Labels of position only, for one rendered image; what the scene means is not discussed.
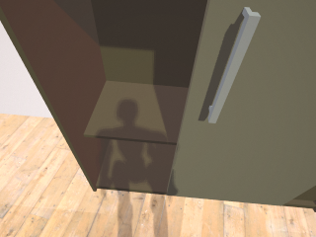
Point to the handle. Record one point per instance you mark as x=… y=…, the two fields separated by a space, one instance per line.
x=249 y=25

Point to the wardrobe door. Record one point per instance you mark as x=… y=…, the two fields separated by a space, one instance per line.
x=308 y=195
x=262 y=148

